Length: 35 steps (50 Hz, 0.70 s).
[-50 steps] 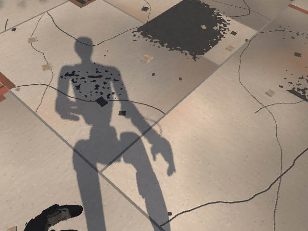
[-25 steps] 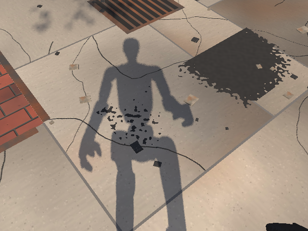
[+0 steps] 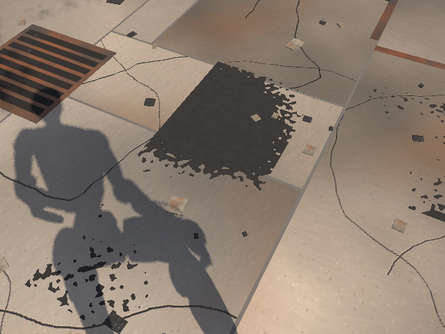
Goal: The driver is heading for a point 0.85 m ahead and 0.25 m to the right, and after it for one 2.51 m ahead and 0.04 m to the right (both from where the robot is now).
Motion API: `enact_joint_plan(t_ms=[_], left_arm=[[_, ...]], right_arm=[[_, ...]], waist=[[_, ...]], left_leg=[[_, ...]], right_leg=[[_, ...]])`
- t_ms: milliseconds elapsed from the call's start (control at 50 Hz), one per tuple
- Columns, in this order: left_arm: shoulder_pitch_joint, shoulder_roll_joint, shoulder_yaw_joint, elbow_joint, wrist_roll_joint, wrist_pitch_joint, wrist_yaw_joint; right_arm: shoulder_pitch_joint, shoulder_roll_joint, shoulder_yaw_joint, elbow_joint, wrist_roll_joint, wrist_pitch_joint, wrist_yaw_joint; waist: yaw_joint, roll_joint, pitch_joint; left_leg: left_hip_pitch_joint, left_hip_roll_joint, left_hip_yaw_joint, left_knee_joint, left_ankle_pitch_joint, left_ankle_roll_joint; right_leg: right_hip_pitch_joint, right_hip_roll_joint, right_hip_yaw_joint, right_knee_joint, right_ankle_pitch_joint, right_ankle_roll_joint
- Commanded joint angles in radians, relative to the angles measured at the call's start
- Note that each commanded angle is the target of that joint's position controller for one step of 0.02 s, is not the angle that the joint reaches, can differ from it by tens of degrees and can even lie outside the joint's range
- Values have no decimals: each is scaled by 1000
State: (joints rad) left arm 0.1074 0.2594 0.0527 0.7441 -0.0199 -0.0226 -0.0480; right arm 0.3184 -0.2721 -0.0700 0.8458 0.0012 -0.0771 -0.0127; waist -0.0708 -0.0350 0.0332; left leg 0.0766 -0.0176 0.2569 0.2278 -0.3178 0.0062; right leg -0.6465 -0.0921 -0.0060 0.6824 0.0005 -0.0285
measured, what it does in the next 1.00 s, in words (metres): walks ahead, turning right: right foot, then left foot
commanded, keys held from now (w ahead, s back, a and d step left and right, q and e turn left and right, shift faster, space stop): w+e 0.88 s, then w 0.12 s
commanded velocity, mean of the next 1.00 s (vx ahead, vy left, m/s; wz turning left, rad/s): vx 0.50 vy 0.00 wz -0.56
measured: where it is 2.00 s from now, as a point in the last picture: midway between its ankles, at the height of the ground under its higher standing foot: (332, 166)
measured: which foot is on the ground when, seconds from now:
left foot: down 0.00-0.10, up 0.12-0.56, down 0.58-1.00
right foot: up 0.00-0.08, down 0.10-0.58, up 0.60-1.00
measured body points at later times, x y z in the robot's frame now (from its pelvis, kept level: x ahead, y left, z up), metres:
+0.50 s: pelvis +0.29 -0.04 +0.00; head +0.31 -0.06 +0.45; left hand +0.41 +0.23 -0.10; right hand +0.45 -0.33 -0.07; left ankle +0.50 +0.07 -0.70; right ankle +0.19 -0.11 -0.74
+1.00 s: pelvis +0.53 -0.11 +0.00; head +0.56 -0.14 +0.45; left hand +0.85 -0.04 -0.07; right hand +0.38 -0.36 -0.12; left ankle +0.50 +0.05 -0.74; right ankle +0.59 -0.32 -0.70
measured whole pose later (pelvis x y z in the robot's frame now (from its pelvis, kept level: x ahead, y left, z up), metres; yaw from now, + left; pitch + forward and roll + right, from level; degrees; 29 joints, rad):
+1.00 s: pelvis +0.53 -0.11 +0.00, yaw -35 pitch +2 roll +2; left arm 0.09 0.28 0.06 0.62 -0.02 -0.02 -0.04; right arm 0.34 -0.30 -0.07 0.85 0.01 -0.08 0.01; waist -0.10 -0.03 0.04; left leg 0.04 0.01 0.19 0.24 -0.30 -0.01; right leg -0.64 -0.09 0.03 0.69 -0.05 -0.02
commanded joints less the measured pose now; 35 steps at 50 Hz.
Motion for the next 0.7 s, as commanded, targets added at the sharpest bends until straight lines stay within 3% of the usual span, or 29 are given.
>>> enact_joint_plan(t_ms=[20, 60, 80, 100, 120, 140, 160, 180, 200, 220, 240, 300, 400, 440, 500, 540, 560, 580, 600, 620, 640, 660, 680, 700], left_arm=[[-101, 67, 15, -115, -1, -13, -17], [-4, 111, 40, -107, -4, -6, -17], [124, 154, 65, -79, -7, -4, -10], [294, 222, 101, -35, -7, 3, 7], [317, 337, 123, -24, -14, 6, 26], [319, 313, 106, -66, -3, -15, 19], [296, 238, 85, -60, 4, -29, 15], [247, 202, 75, -60, -2, -39, 15], [173, 170, 66, -71, -4, -41, 16], [126, 138, 54, -88, 4, -43, 21], [109, 134, 51, -100, 12, -43, 25], [130, 170, 60, -95, 6, -46, 43], [196, 192, 67, -75, -2, -30, 65], [232, 194, 68, -61, -6, -25, 65], [248, 182, 66, -54, -8, -18, 69], [223, 175, 66, -61, -5, -13, 70], [218, 144, 55, -68, 0, -14, 68], [224, 82, 32, -84, 13, -17, 63], [361, 27, 14, -115, -17, -25, 64], [361, 130, 29, -91, -26, -26, 67], [258, 188, 45, -99, -20, -20, 67], [202, 186, 47, -109, -8, -15, 68], [165, 174, 49, -122, 2, -15, 65], [168, 156, 50, -127, -3, -12, 58]], right_arm=[[-8, -195, -51, -40, 16, 12, -8], [-28, -223, -59, -47, 24, 28, -15], [-46, -229, -59, -51, 28, 35, -17], [-51, -211, -49, -60, 23, 31, -20], [19, -68, -8, -110, -23, 11, -10], [-12, -81, 5, -135, 1, -34, 3], [-128, -147, -12, -164, 42, -61, 15], [-153, -143, -7, -173, 42, -75, 16], [-151, -142, -10, -159, 15, -78, 7], [-138, -157, -20, -153, -3, -69, 4], [-123, -157, -23, -152, -8, -56, 7], [-140, -112, -12, -167, -18, -28, 6], [-326, -68, 10, -216, -8, -30, 18], [-368, -84, 6, -232, 4, -37, 26], [-365, -124, -9, -239, 9, -49, 37], [-282, -142, -23, -221, 10, -59, 36], [-189, -165, -38, -199, 2, -64, 30], [-49, -215, -52, -188, -16, -67, 22], [41, -295, -71, -153, -28, -53, 25], [27, -207, -53, -162, -3, -48, 32], [-15, -145, -36, -174, 0, -42, 27], [-62, -127, -27, -178, -8, -34, 25], [-91, -106, -20, -170, -12, -29, 23], [-103, -94, -14, -163, -18, -31, 19]], waist=[[18, 89, 49], [86, 129, -31], [162, 122, -99], [246, 74, -184], [158, -195, -241], [169, -152, -409], [205, -68, -299], [169, -22, -194], [119, 36, -129], [85, 24, -103], [63, 10, -93], [54, 13, -65], [129, -40, -29], [147, -50, -29], [132, -70, -33], [81, -97, -47], [34, -88, -100], [-23, 11, -231], [34, 354, -353], [18, 293, -299], [-9, 191, -176], [4, 121, -108], [18, 111, -54], [40, 139, -39]], left_leg=[[38, 316, -56, 25, 708, 124], [50, 308, -33, 207, 1032, 102], [1, 282, -15, 385, 1068, 80], [-183, 239, -7, 648, 881, 36], [-634, 69, -37, 1016, -19, -33], [-814, -40, -301, 1200, -305, -37], [-912, 23, -360, 1196, -216, -13], [-902, 68, -353, 1109, -125, 7], [-840, 105, -349, 1015, -68, 3], [-766, 127, -352, 953, -29, -5], [-715, 132, -352, 921, -7, -16], [-683, 122, -317, 777, 57, -63], [-589, 46, -296, 400, 376, -86], [-560, 28, -310, 338, 403, -81], [-540, 24, -346, 271, 326, -49], [-441, 20, -330, 235, 261, -12], [-295, 35, -328, 211, 257, 18], [-52, 191, -475, 224, 194, 80], [257, 412, -942, 123, -49, 243], [237, 439, -1064, 68, -277, 241], [126, 396, -909, 56, -255, 198], [11, 355, -771, 49, -120, 172], [-80, 316, -671, 30, -2, 166], [-139, 289, -593, 9, 71, 155]], right_leg=[[-17, 31, -57, -45, -94, -44], [142, 105, -114, -36, -197, -88], [320, 147, -125, -83, -180, -121], [614, 140, -45, -142, -131, -166], [950, -117, 442, -180, -190, -317], [1076, -250, 870, -356, -341, -442], [1020, -224, 742, -398, -297, -376], [883, -180, 600, -393, -223, -335], [737, -136, 499, -394, -123, -298], [635, -105, 432, -412, -28, -285], [571, -88, 407, -434, 19, -283], [453, -57, 322, -460, 126, -282], [368, 21, 252, -440, -27, -202], [391, 1, 299, -416, -83, -192], [481, -37, 395, -328, -131, -172], [494, -35, 428, -253, -100, -149], [467, 12, 401, -149, -59, -120], [362, 73, 323, 118, -161, -82], [13, 211, 185, 444, -574, -14], [-125, 130, 204, 591, -577, 0], [-158, 95, 189, 633, -482, 8], [-129, 61, 156, 623, -410, 14], [-111, 35, 153, 578, -361, 18], [-66, 7, 150, 547, -331, 16]])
